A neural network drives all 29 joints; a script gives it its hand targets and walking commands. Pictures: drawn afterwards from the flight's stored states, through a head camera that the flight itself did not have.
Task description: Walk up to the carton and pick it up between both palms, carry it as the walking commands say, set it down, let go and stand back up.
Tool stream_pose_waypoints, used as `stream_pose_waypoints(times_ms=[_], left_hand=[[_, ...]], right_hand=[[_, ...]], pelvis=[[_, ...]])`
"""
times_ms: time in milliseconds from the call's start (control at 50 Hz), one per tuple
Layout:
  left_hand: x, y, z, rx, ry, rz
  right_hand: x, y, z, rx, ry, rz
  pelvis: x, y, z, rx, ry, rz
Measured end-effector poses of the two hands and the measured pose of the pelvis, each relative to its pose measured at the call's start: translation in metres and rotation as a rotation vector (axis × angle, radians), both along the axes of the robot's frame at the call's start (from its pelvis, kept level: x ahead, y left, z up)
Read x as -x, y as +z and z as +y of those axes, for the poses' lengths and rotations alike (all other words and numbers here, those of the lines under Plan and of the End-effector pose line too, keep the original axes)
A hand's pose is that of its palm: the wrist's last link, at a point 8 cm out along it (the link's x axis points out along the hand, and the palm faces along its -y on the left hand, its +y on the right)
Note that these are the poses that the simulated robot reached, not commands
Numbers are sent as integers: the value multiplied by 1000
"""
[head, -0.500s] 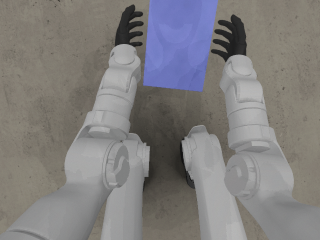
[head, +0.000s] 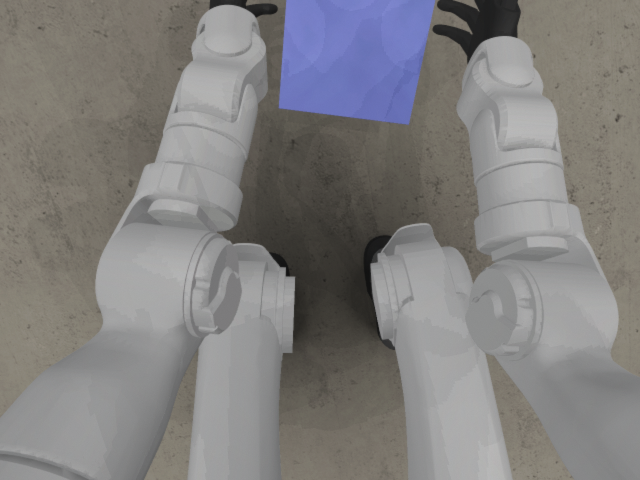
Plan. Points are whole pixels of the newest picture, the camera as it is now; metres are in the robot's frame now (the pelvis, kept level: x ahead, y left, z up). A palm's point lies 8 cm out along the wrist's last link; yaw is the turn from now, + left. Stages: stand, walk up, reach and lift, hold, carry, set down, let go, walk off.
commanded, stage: set down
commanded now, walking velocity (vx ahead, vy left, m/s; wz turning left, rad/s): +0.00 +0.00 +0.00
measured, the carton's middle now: (355, 1) +0.58 -0.06 -0.26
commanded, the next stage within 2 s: none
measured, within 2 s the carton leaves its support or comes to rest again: rests again in 1.52 s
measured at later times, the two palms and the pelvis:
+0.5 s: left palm (240, 22) +0.55 +0.06 -0.21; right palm (476, 29) +0.52 -0.18 -0.20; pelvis +0.00 -0.01 -0.04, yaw +0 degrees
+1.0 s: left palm (251, 18) +0.56 +0.05 -0.22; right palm (483, 35) +0.52 -0.20 -0.22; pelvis +0.01 +0.00 -0.04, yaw +0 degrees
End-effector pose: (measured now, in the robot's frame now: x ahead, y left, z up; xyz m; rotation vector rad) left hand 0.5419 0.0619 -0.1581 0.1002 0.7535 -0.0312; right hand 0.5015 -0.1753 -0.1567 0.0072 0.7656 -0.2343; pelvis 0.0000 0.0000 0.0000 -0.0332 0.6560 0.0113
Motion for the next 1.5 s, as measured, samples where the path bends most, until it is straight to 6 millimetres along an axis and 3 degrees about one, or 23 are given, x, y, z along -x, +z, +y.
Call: stream_pose_waypoints(times_ms=[260, 360, 560, 820, 1500], left_hand=[[-5, -55, -17, 25, -54, 30], [-6, -56, -15, 47, -49, 42], [-9, -56, 6, 22, -40, 50], [-12, -62, -9, 76, -71, 50], [-21, -73, -7, 102, -88, 30]], right_hand=[[-12, -44, -22, 6, 21, 20], [-13, -48, -22, -11, 17, 23], [-24, -46, -4, -44, 50, 15], [-16, -59, -21, -33, 37, 37], [-26, -69, -24, -53, 57, 31]], pelvis=[[6, -25, 0, 2, -5, -107], [2, -33, -4, -5, -12, -117], [-3, -40, -6, -14, -5, -98], [-8, -39, -2, -6, -9, -92], [-20, -40, -3, -3, -12, -62]])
